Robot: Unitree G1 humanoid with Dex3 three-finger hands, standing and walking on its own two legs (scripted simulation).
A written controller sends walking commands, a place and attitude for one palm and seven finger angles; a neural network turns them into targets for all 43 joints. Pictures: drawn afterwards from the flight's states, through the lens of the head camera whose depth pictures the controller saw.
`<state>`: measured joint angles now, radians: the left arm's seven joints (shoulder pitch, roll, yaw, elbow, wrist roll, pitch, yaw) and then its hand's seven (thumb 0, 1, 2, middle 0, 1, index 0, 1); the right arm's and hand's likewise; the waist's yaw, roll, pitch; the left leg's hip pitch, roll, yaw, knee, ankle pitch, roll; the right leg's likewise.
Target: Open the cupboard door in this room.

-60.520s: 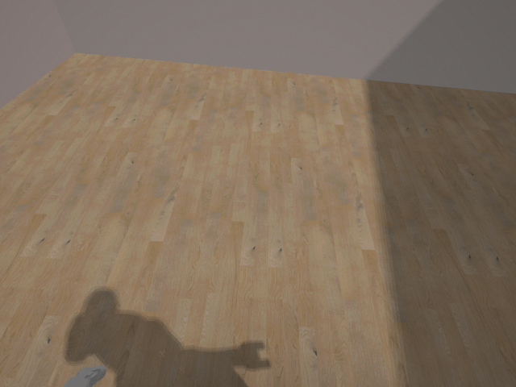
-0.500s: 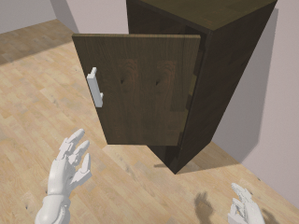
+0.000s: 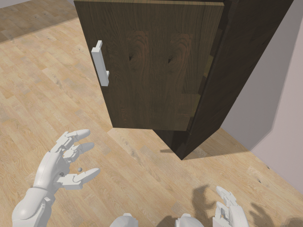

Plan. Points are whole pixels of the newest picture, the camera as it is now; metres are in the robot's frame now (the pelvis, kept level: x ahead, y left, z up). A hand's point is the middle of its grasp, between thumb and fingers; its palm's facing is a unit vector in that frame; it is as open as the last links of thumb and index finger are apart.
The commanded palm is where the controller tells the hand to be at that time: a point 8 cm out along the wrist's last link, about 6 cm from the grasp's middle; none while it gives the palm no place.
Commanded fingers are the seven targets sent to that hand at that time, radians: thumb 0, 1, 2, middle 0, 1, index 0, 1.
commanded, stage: raise the hand with hooked fingers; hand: left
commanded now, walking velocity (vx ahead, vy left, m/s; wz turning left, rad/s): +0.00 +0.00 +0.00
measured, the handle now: (102, 64) +0.56 +0.18 +0.10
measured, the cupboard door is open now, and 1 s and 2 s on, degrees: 48 48 48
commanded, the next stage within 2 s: move the hooked fingers beside the handle in 1.32 s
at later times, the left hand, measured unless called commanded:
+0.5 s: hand (44, 141) +0.29 +0.25 +0.11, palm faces +0.07 -1.00 -0.07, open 13.5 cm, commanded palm +0.26 +0.30 +0.10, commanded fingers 0.00 -0.50 0.30 -0.30 -1.20 -0.30 -1.20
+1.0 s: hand (41, 124) +0.32 +0.27 +0.12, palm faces -0.01 -1.00 -0.04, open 14.0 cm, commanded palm +0.29 +0.32 +0.12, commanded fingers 0.00 -0.50 0.30 -0.30 -1.20 -0.30 -1.20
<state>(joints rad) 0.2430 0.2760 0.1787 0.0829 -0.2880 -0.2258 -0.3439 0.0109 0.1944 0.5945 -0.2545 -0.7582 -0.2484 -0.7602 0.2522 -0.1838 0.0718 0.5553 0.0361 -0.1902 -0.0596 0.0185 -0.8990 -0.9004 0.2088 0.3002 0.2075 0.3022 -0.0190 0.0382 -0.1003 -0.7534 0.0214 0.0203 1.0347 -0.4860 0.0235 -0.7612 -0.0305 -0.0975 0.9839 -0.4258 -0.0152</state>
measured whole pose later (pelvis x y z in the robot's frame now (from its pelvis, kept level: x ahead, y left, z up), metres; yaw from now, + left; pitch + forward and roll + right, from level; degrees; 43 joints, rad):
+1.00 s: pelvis +0.03 +0.00 +0.04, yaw +0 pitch +7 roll -1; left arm -0.07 0.43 0.43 0.45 -0.34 -0.21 -0.52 -0.01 -0.49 0.30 -0.30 -1.20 -0.29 -1.20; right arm 0.30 -0.30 0.04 0.60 0.04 -0.22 -0.09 0.02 -0.90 -0.90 0.21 0.30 0.20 0.30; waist -0.01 0.03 -0.07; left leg -0.49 0.02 0.03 0.76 -0.40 0.02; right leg -0.50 -0.02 -0.08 0.72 -0.34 -0.01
